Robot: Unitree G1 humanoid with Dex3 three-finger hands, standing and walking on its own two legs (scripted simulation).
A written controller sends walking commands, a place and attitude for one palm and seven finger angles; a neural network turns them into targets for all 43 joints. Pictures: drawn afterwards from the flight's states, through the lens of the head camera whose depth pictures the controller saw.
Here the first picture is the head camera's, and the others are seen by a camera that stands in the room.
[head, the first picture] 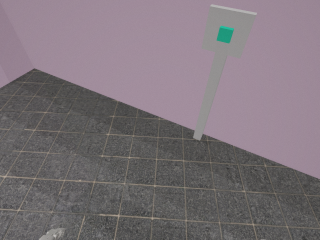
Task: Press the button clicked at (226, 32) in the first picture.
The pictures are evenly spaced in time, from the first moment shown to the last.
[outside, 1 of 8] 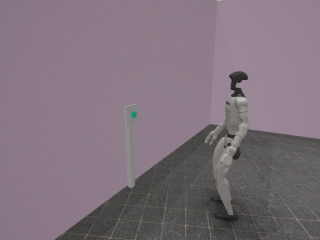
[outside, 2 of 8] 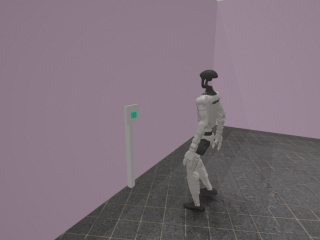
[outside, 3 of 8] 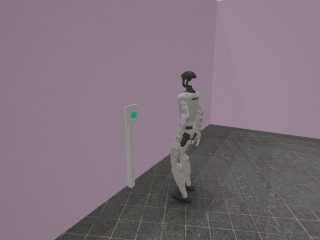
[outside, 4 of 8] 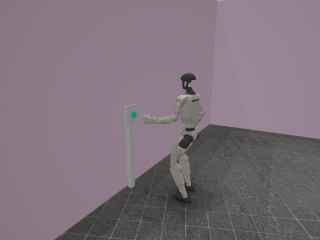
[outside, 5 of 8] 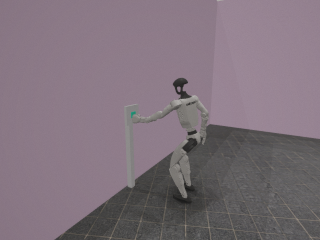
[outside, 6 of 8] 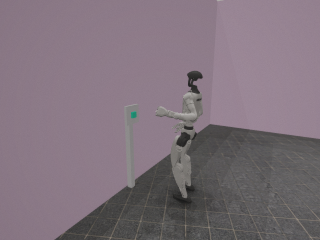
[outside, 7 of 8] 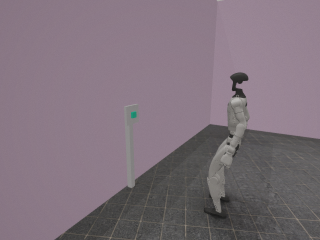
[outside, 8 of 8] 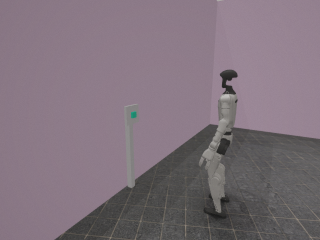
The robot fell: no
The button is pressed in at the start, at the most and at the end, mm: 0 11 0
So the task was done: yes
